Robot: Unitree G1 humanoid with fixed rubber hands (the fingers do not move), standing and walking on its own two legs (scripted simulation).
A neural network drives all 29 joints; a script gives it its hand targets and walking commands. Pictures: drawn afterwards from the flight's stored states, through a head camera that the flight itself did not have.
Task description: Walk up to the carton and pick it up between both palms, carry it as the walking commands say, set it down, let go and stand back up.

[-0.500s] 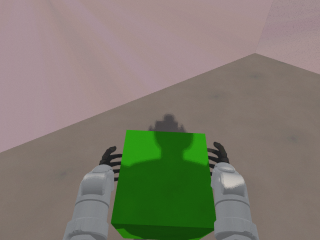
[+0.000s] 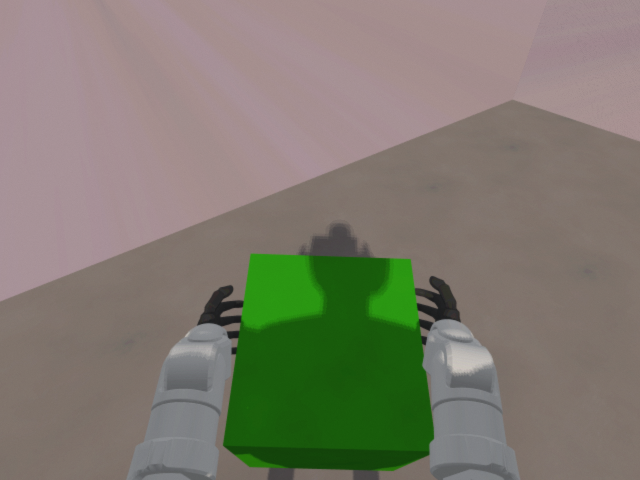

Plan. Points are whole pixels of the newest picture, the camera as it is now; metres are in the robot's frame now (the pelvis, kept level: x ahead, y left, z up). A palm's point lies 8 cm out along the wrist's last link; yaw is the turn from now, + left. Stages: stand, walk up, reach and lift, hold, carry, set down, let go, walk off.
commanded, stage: carry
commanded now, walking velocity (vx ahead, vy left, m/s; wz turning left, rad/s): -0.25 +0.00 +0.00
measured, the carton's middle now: (325, 368) +0.31 +0.00 -0.03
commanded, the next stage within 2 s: none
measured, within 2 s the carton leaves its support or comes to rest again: neither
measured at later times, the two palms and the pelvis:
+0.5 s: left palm (201, 349) +0.25 +0.14 +0.09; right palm (464, 342) +0.27 -0.16 +0.11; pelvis -0.02 +0.00 -0.01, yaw +0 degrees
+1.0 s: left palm (192, 408) +0.19 +0.14 +0.08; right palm (477, 402) +0.21 -0.16 +0.08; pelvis -0.10 +0.00 +0.00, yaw +1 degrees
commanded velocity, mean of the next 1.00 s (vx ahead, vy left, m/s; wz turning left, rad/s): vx -0.25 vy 0.00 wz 0.00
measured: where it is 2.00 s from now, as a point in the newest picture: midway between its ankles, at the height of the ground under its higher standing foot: outside the picture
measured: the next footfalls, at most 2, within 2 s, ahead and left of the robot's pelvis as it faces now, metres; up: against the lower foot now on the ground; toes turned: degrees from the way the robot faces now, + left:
right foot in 0.80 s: -0.01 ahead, -0.12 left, +0.00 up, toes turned -1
left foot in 1.14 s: -0.08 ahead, +0.15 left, +0.00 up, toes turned +3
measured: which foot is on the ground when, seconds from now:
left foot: down 0.00-0.80, up 0.82-1.00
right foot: down 0.00-0.52, up 0.54-0.78, down 0.80-1.00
